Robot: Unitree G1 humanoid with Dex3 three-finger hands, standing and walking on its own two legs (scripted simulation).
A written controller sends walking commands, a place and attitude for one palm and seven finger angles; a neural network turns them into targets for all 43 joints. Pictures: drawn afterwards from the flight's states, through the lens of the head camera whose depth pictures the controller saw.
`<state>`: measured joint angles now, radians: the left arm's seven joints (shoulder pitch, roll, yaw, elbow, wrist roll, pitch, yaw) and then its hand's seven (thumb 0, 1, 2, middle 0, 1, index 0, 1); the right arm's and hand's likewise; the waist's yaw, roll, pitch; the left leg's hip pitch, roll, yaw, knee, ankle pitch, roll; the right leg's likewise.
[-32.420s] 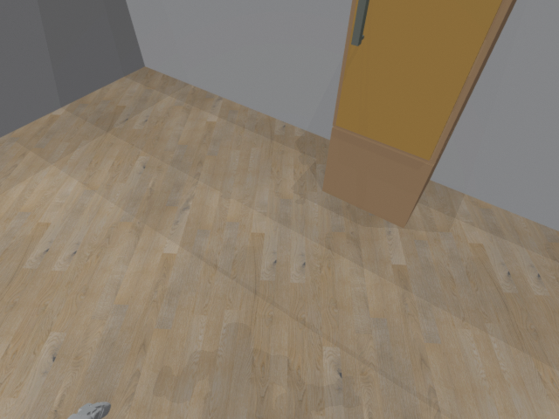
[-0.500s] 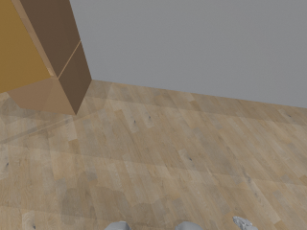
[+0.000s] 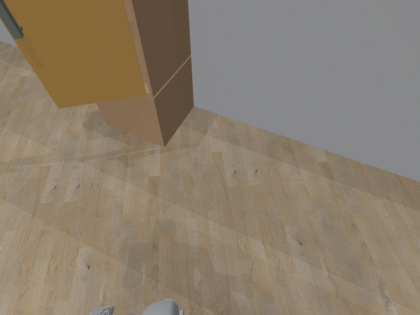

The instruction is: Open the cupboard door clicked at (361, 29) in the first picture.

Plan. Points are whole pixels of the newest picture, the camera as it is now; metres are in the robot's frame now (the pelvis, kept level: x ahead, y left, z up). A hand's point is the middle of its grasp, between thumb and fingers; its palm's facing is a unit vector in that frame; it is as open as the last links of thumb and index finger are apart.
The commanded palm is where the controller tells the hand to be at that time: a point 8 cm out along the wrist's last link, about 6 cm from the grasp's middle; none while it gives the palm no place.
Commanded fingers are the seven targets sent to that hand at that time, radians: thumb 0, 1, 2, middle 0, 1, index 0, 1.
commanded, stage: turn to face it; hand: left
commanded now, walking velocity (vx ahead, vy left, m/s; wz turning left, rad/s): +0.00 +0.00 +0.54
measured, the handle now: (6, 11) +0.91 +0.67 +0.08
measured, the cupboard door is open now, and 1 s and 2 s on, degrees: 39 39 39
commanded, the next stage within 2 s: take the last steps up to it in 0.48 s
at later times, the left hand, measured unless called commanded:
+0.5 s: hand out of the picture +0.03 +0.20 -0.16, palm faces +0.26 -0.92 -0.28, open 7.4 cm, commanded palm none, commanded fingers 0.00 0.90 0.90 -0.20 -0.30 -0.20 -0.30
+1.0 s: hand out of the picture +0.06 +0.24 -0.16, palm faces +0.39 -0.89 -0.22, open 7.4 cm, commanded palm none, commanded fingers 0.00 0.90 0.90 -0.20 -0.30 -0.20 -0.30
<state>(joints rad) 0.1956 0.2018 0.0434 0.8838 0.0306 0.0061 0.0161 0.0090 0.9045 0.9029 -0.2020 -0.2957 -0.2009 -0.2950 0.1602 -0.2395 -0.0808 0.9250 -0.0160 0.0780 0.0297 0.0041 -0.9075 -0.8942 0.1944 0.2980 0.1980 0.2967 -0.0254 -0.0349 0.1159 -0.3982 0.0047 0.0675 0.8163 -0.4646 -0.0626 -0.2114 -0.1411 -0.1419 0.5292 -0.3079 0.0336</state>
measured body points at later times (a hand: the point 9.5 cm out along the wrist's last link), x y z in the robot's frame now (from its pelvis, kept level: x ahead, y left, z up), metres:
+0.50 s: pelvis +0.01 -0.01 +0.00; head +0.05 -0.02 +0.44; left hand +0.02 +0.25 -0.14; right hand +0.15 -0.24 -0.16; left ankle -0.04 +0.11 -0.67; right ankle +0.03 -0.12 -0.74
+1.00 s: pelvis +0.06 +0.03 +0.00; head +0.08 +0.03 +0.45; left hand +0.04 +0.29 -0.14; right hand +0.13 -0.19 -0.16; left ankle -0.02 +0.11 -0.74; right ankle +0.13 -0.07 -0.73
